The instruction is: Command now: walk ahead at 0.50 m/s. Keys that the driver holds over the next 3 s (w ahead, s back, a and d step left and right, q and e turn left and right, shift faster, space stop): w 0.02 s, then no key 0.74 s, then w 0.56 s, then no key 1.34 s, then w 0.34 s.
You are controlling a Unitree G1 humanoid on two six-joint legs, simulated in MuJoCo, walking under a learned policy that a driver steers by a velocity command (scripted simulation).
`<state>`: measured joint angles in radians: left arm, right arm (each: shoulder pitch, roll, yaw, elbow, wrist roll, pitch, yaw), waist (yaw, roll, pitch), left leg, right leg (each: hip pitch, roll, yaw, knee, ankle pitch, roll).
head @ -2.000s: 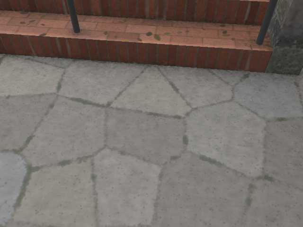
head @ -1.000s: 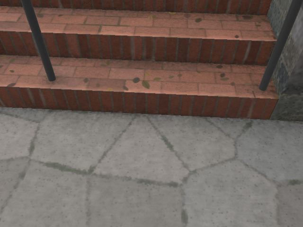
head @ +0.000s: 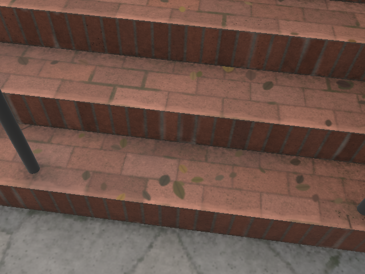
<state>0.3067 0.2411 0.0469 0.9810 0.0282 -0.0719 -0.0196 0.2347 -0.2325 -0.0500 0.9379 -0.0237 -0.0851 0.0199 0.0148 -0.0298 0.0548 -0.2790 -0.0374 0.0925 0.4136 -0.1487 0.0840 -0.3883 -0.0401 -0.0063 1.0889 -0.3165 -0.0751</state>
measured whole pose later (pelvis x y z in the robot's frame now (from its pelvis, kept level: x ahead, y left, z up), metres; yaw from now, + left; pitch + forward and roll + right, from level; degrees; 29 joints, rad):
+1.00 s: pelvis +0.22 -0.01 +0.00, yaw +0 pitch -1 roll +1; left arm 0.25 0.19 0.03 1.06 0.03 -0.04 -0.01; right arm 0.36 -0.18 -0.04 1.13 -0.02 -0.03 -0.03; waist -0.01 0.01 -0.02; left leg -0.06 -0.01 0.01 0.40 -0.32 0.02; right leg -0.26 0.01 -0.07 0.55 -0.33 -0.08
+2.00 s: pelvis +0.43 -0.01 +0.00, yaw +0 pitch -1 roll +0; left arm 0.31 0.12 0.00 1.12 0.00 -0.01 0.04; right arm 0.29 -0.15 -0.01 1.05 0.00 0.02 -0.05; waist -0.01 0.01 0.04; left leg -0.20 -0.03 0.08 0.40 -0.19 0.06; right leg -0.17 0.01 -0.05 0.42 -0.24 -0.03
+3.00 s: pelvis +0.48 -0.03 +0.00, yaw +0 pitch +1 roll -1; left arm 0.31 0.16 0.03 1.02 -0.02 -0.01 0.05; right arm 0.31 -0.15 -0.02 1.04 0.02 -0.06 -0.03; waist 0.00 -0.01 0.00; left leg -0.21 -0.01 0.05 0.51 -0.32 0.09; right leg -0.13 0.05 -0.04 0.44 -0.32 -0.07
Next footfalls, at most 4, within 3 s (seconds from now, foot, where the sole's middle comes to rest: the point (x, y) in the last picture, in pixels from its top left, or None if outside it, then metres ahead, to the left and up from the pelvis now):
0.34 right None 0.28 -0.10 -0.78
0.62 left None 0.19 0.11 -0.78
1.44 left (166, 266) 0.49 0.07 -0.78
1.76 right None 0.46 -0.12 -0.78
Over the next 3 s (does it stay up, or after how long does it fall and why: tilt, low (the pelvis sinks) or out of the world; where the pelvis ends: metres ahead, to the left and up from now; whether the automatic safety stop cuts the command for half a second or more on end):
stays up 0.48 -0.03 0.00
